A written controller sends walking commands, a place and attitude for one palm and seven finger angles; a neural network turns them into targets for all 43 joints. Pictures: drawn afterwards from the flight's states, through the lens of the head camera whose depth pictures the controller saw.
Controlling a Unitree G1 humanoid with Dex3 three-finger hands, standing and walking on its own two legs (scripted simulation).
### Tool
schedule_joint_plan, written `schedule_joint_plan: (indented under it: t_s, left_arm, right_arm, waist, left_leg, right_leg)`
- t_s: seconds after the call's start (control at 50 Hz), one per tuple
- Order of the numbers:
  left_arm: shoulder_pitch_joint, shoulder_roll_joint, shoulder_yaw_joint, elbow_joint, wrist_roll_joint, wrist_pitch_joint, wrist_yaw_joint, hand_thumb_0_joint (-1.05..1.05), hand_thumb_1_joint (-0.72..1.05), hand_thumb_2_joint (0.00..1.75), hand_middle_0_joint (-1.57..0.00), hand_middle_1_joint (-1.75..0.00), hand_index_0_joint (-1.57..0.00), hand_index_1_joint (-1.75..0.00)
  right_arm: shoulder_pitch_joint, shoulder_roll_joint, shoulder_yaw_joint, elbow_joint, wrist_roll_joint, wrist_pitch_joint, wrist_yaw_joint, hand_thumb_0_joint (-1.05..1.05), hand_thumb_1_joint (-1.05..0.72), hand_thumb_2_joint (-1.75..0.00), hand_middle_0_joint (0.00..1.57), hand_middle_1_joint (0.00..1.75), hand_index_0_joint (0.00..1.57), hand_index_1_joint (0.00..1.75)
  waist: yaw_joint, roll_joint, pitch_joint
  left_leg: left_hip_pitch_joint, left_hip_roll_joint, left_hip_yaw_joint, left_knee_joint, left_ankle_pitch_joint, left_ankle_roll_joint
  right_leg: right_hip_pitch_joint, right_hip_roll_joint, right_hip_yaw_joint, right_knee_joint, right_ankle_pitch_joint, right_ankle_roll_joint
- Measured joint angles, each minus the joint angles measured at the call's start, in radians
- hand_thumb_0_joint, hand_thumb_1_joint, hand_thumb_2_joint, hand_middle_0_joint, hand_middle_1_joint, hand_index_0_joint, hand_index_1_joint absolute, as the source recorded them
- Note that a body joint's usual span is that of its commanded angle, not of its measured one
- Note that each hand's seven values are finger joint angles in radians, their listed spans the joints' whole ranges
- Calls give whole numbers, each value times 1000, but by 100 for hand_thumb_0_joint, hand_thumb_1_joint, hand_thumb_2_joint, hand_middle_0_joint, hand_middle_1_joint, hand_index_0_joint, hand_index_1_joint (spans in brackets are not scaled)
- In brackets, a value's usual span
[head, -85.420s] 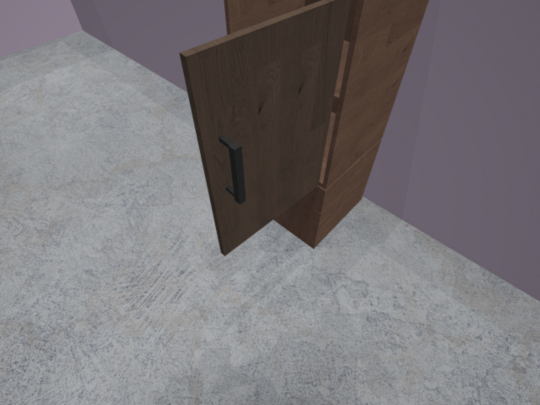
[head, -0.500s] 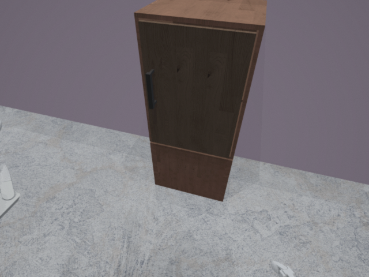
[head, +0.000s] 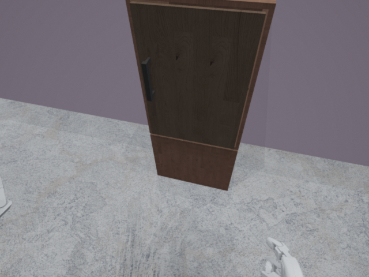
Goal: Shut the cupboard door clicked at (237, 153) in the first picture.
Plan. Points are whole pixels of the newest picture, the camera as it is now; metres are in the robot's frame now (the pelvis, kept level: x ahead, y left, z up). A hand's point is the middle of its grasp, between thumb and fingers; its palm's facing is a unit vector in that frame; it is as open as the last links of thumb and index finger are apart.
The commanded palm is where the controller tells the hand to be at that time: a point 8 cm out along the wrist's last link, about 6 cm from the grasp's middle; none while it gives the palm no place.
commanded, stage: stop stepping back and stand still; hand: left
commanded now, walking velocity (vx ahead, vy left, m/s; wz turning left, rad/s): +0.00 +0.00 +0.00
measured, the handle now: (149, 79) +0.80 +0.16 +0.00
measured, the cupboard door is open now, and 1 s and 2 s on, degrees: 0 0 0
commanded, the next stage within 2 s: let the arm hang, fingers relaxed in 0.20 s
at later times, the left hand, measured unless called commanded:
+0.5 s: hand out of the picture +0.13 +0.26 -0.07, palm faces -0.01 -0.92 -0.39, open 7.4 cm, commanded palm none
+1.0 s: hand out of the picture -0.13 +0.23 -0.17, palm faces +0.06 -0.97 -0.23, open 7.4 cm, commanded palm none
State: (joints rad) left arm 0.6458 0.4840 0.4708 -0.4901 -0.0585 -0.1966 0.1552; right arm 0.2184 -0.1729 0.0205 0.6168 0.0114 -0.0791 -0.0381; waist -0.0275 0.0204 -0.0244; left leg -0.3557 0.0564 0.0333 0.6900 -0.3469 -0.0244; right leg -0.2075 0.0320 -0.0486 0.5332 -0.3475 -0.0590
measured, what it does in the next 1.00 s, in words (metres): shifts its weight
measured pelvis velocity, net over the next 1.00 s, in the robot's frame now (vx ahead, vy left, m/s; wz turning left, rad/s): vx -0.06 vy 0.05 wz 0.02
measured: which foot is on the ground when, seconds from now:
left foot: down 0.00-1.00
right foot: down 0.00-1.00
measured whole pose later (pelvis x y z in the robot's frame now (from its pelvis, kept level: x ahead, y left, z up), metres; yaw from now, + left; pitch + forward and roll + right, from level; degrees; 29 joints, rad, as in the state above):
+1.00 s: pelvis -0.06 +0.05 +0.01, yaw +1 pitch -2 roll -1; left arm 0.41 0.19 0.02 1.13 0.02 0.03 0.02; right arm 0.33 -0.16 -0.01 1.09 -0.02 0.03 -0.02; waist 0.00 0.02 0.01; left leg -0.29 0.00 0.04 0.45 -0.13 0.04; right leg -0.20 -0.01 -0.05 0.45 -0.22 0.00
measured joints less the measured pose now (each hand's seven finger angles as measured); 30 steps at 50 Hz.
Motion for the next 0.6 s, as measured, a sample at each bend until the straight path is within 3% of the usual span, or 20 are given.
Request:
schedule_joint_plan:
  t_s: [0.06,0.16,0.22,0.3,0.34,0.38,0.46,0.6]
  left_arm:
    - [-13,-44,-34,60,2,27,5,1,89,89,-21,-30,-22,-30]
    - [-114,-118,-96,95,11,71,14,2,89,89,-21,-30,-22,-30]
    - [-155,-132,-117,62,18,69,16,2,89,89,-21,-30,-21,-30]
    - [-156,-94,-102,16,14,35,12,2,89,89,-21,-30,-21,-30]
    - [-218,-58,-157,146,47,22,-35,2,89,89,-21,-30,-21,-30]
    - [-304,-57,-252,368,64,91,-96,1,89,90,-20,-30,-21,-30]
    - [-398,-129,-399,810,83,212,-160,1,90,90,-20,-30,-20,-30]
    - [-345,-271,-499,1249,82,262,-164,2,91,89,-20,-30,-20,-30]
  right_arm:
    - [17,-30,-2,17,-4,11,-20,1,-91,-90,20,30,20,30]
    - [23,-39,-10,45,-6,9,-47,1,-91,-90,20,30,20,30]
    - [6,-41,-8,27,-9,-6,-49,1,-91,-90,20,30,20,30]
    - [-18,-34,-7,-7,-10,-11,-41,1,-91,-90,20,30,20,30]
    - [-33,-65,-18,28,-8,-35,2,1,-91,-90,20,30,20,30]
    - [-63,-114,-19,78,-11,-11,33,1,-91,-90,20,30,20,30]
    - [-103,-161,-20,151,-25,37,49,1,-91,-90,20,30,20,30]
    - [-10,-95,2,263,-40,100,53,1,-91,-90,20,29,20,30]
  waist:
    - [18,8,-5]
    - [54,-35,0]
    - [47,-39,7]
    - [17,-33,0]
    - [21,-7,-18]
    - [28,33,-35]
    - [11,76,-25]
    - [-1,-27,52]
  left_leg:
    - [47,-13,2,-101,117,15]
    - [98,-27,8,-156,77,8]
    - [94,-18,3,-161,93,9]
    - [77,-8,0,-165,108,10]
    - [45,-13,-5,-142,110,15]
    - [18,-23,-2,-119,107,26]
    - [-11,-44,9,-99,116,46]
    - [11,-53,0,-129,153,40]
  right_leg:
    - [13,-1,-4,9,-12,10]
    - [36,-15,-3,5,-13,19]
    - [43,-6,-8,-24,13,22]
    - [39,6,-9,-56,44,19]
    - [12,1,-14,-38,46,23]
    - [-22,-12,-14,0,37,33]
    - [-69,-36,-5,61,25,48]
    - [-55,-44,-15,59,39,39]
